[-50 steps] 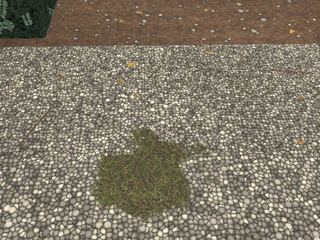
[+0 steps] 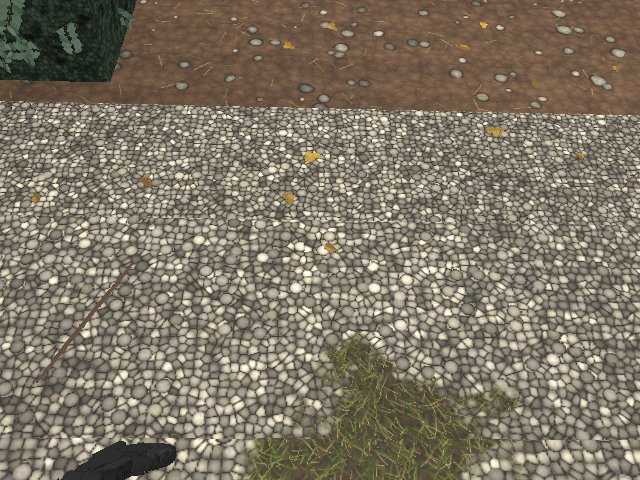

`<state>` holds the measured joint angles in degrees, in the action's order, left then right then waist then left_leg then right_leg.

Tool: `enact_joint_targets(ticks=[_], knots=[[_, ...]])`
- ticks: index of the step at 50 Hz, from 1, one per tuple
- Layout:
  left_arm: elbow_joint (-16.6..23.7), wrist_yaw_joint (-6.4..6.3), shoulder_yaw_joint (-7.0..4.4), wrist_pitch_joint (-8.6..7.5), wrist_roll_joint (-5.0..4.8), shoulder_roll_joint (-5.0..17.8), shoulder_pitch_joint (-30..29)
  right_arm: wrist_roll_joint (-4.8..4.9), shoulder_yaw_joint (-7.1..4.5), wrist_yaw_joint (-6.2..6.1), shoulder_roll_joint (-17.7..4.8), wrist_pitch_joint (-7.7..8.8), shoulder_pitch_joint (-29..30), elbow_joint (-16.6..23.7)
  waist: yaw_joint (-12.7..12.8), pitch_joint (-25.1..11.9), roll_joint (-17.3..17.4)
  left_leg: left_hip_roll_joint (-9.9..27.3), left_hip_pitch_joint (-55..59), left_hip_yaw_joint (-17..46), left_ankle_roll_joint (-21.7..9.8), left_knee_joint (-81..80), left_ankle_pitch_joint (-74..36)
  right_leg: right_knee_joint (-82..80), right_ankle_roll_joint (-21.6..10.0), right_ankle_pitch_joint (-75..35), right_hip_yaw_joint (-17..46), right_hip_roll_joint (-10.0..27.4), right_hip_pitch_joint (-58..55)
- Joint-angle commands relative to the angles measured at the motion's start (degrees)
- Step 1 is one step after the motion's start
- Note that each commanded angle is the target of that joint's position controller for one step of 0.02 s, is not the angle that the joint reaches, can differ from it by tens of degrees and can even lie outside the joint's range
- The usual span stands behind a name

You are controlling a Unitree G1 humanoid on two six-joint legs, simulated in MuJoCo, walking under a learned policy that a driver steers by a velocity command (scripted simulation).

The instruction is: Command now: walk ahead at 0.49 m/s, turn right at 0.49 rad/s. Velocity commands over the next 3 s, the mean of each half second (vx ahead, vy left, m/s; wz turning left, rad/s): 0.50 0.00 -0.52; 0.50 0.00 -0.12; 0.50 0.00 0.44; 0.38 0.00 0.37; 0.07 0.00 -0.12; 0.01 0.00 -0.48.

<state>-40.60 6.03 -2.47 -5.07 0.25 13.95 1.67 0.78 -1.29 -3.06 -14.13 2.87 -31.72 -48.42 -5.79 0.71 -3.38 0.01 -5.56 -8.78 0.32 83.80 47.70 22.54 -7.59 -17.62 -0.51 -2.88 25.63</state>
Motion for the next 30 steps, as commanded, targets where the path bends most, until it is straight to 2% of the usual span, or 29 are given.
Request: enact_joint_targets(ticks=[1, 2, 3, 4, 5, 6, 7, 8, 9, 10, 11, 12, 14, 15, 16, 17, 18, 19, 20, 21, 22, 23, 25, 27, 29, 30], knots=[[-7.4, -2.81, -3.69, 1.1, 1.22, 12.6, 35.1, 1.83, -0.16, 2.83, -7.1, 4.16, 0.4, 9.4, 15.9, -25.1, -9.2, -0.8, -55.5, 17.4, 4.1, 36.8, 0.3, 21.4, -20.7, -48.6, 26.2, 23.6, -74.4], [-4.0, -3.49, -4.2, 2.23, -0.12, 12.8, 30.5, 1.73, -0.44, 3.45, -10.1, 5.24, 4.0, 10.2, 16.1, -27.1, 0.3, 3.2, -57.5, 18.5, 3.6, 26.0, -5.4, 14.3, -20.9, -29.2, 28.8, 23.3, -70.5], [-2.6, -4.64, -4.08, 2.98, -0.92, 12.3, 25.3, 0.94, -0.34, 3.67, -8.9, 6.01, 6.0, 10.9, 13.0, -24.7, 5.7, 5.0, -57.1, 18.4, 1.5, 21.3, -11.0, 10.0, -19.2, -13.5, 29.0, 21.7, -62.0], [-1.6, -5.23, -4.04, 2.99, -1.63, 14.0, 19.1, 1.31, -0.82, 3.18, -8.9, 5.9, 6.5, 12.0, 6.8, -21.5, 8.4, 5.5, -55.5, 17.8, 1.0, 11.7, -21.5, 3.1, -18.9, 12.1, 36.4, 22.9, -47.9], [0.9, -5.76, -3.2, 2.74, -1.64, 11.7, 10.3, 0.58, -2.02, 1.72, -10.4, 4.21, 8.8, 12.2, 2.7, -9.7, 10.2, 6.5, -48.0, 17.4, 3.9, -0.3, -27.1, -1.8, -17.0, 7.5, 35.3, 20.7, -26.1], [1.7, -5.74, -2.42, 2.72, -0.94, 9.4, 6.5, -0.65, -2.23, 1.0, -9.9, 2.88, 9.2, 12.1, 0.2, -4.6, 9.3, 7.9, -38.9, 17.0, 5.4, -10.1, -27.6, -3.6, -15.5, 6.1, 31.5, 17.4, -11.4], [2.2, -5.73, -2.03, 2.15, -0.7, 8.6, 5.1, -1.76, -1.78, 0.58, -8.0, 2.4, 10.4, 12.3, -0.1, -1.4, 8.0, 8.2, -31.1, 14.9, 6.7, -19.8, -27.5, -4.7, -14.1, 3.6, 27.0, 13.9, -0.1], [1.8, -6.08, -2.35, 1.97, -0.85, 8.8, 5.4, -2.53, -1.27, 0.47, -6.0, 2.76, 11.7, 13.1, 1.0, -2.0, 6.1, 7.2, -24.0, 13.3, 6.8, -29.1, -33.1, -4.5, -11.9, 1.1, 21.7, 9.5, 4.5], [0.8, -6.88, -2.54, 1.95, -1.01, 8.8, 7.2, -2.37, -0.88, 0.71, -4.6, 3.17, 13.3, 13.2, 2.4, -4.0, 2.5, 5.0, -17.9, 12.2, 6.2, -35.9, -40.8, -3.6, -9.9, 1.1, 17.6, 5.8, 5.4], [-0.7, -7.32, -2.72, 2.08, -1.33, 8.9, 9.5, -1.88, -0.96, 0.96, -4.2, 3.33, 14.9, 13.0, 3.8, -5.9, -0.8, 2.7, -15.0, 11.5, 5.8, -39.5, -46.6, -2.3, -8.6, 2.5, 16.2, 4.0, 3.2], [-1.4, -7.47, -2.85, 2.47, -1.72, 9.1, 11.5, -1.2, -1.07, 1.12, -4.3, 3.17, 15.9, 13.4, 4.7, -7.2, -1.8, 1.4, -14.5, 11.9, 5.4, -42.1, -48.6, -1.0, -7.7, 5.6, 17.0, 4.3, 0.2], [-1.9, -7.4, -2.87, 2.91, -2.05, 8.7, 13.2, -0.94, -1.33, 1.3, -4.9, 2.98, 17.1, 13.8, 5.4, -7.4, -1.2, 0.7, -14.3, 12.1, 4.7, -44.5, -48.0, 0.7, -6.7, 10.2, 18.4, 4.6, -2.2], [-2.0, -7.32, -2.79, 4.15, -2.15, 8.4, 15.2, -1.41, -2.26, 1.79, -5.9, 3.09, 19.7, 15.9, 5.3, -5.8, -0.1, -0.2, -14.1, 12.6, 1.9, -49.0, -45.3, 4.0, -4.4, 17.0, 23.7, 5.6, -6.8], [-1.8, -7.34, -2.73, 4.52, -2.08, 8.0, 15.4, -1.25, -2.8, 2.14, -6.5, 3.24, 18.4, 15.8, 4.4, -4.8, -0.5, -0.1, -12.2, 12.7, 0.5, -51.5, -44.9, 5.7, -3.2, 21.2, 25.1, 5.7, -7.9], [-1.5, -7.38, -2.44, 4.46, -1.7, 7.1, 15.4, -1.07, -3.42, 2.12, -7.5, 3.29, 15.2, 15.1, 2.6, -4.6, -0.8, 1.3, -7.2, 13.9, -1.0, -52.4, -43.7, 9.4, -1.7, 25.8, 24.5, 4.3, -6.3], [-0.6, -7.29, -1.55, 4.25, -0.7, 4.7, 16.2, -1.36, -4.32, 1.83, -9.8, 3.05, 9.5, 15.0, 0.2, -7.4, 4.2, 7.8, 3.0, 20.4, -3.4, -54.0, -41.7, 21.1, 0.9, 33.1, 19.3, 0.0, -0.5], [0.7, -7.02, -0.58, 3.8, -2.72, 1.7, 23.5, -2.2, -5.94, 2.13, -15.3, 2.22, 3.8, 13.1, 2.1, -14.9, 24.9, 20.9, 15.0, 46.3, -13.1, -61.4, -24.2, 41.8, 4.2, 50.5, 10.9, -6.5, 11.6], [-0.2, -6.82, -1.18, 3.61, -2.65, 5.7, 23.7, -0.88, -5.37, 2.37, -11.8, 2.18, 3.9, 14.2, 1.4, -12.0, 21.7, 23.8, 14.7, 57.8, -14.1, -66.2, -8.7, 51.7, 5.3, 51.0, 10.5, -2.3, 19.9], [0.4, -6.65, -2.28, 3.75, -2.37, 8.9, 18.2, -0.81, -4.73, 2.09, -9.5, 2.18, 6.7, 14.7, 0.4, -4.2, 14.3, 21.1, 8.3, 49.7, -11.8, -66.7, -7.6, 54.2, 5.5, 44.8, 10.2, -0.2, 22.3], [0.8, -6.82, -2.45, 4.21, -2.07, 8.5, 15.1, -1.59, -4.47, 2.2, -8.9, 1.97, 9.3, 14.8, 1.2, -0.8, 9.8, 18.5, 2.5, 42.3, -10.5, -66.8, -14.6, 54.1, 5.8, 40.3, 8.8, 1.2, 20.5], [1.2, -7.01, -2.57, 4.31, -1.55, 8.1, 13.7, -1.88, -4.24, 2.3, -8.3, 1.99, 11.4, 14.5, 1.9, 1.5, 8.8, 16.5, -1.8, 36.5, -10.6, -67.5, -22.7, 51.3, 5.8, 37.5, 9.5, 2.3, 18.7], [1.4, -6.9, -2.69, 4.43, -1.59, 7.4, 13.9, -2.1, -3.94, 2.41, -7.5, 2.14, 12.5, 14.2, 3.3, 1.6, 9.8, 14.9, -4.5, 32.1, -10.4, -68.2, -27.5, 49.1, 5.8, 36.3, 9.5, 3.9, 16.0], [1.4, -7.08, -2.72, 4.86, -1.53, 6.5, 14.1, -1.4, -3.62, 3.38, -6.1, 2.85, 13.9, 13.0, 4.9, 1.6, 9.2, 13.2, -6.8, 26.7, -10.7, -70.2, -33.9, 42.1, 5.6, 35.9, 9.0, 5.3, 12.2], [2.3, -7.01, -2.32, 4.85, -0.94, 5.3, 11.5, -1.03, -4.22, 3.95, -7.4, 3.45, 13.4, 11.2, 4.8, 0.8, 8.8, 13.9, -5.0, 24.4, -12.1, -71.5, -39.6, 34.6, 5.7, 34.1, 8.7, 5.9, 12.4], [3.4, -6.32, -1.48, 4.25, -0.52, 3.8, 7.7, -0.44, -4.83, 3.47, -9.2, 3.0, 12.2, 9.1, 3.9, -0.3, 7.8, 14.2, -2.0, 21.7, -12.9, -72.0, -44.3, 25.6, 5.8, 30.1, 7.5, 6.9, 12.6], [4.0, -5.85, -1.17, 3.9, -0.64, 3.2, 5.1, -0.39, -5.03, 3.2, -10.0, 2.52, 12.1, 8.4, 3.2, -0.6, 7.8, 13.7, -1.4, 19.8, -12.5, -72.1, -46.5, 22.4, 5.9, 27.6, 6.2, 6.9, 11.9]])
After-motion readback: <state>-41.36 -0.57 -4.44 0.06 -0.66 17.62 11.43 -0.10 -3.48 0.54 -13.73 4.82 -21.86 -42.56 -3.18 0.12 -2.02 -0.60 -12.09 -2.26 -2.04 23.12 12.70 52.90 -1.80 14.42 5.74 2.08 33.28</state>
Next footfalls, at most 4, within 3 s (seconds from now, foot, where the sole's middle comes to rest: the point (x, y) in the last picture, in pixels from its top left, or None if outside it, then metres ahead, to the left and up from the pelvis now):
0.32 left None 0.40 0.12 -0.79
0.82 right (391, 478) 0.45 -0.19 -0.79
1.32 left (303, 345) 0.86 -0.05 -0.97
1.70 right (369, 272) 1.08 -0.26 -0.97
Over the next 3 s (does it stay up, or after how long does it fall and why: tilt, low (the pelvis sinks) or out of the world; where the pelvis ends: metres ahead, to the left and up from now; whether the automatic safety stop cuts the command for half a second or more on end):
stays up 1.03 -0.18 -0.18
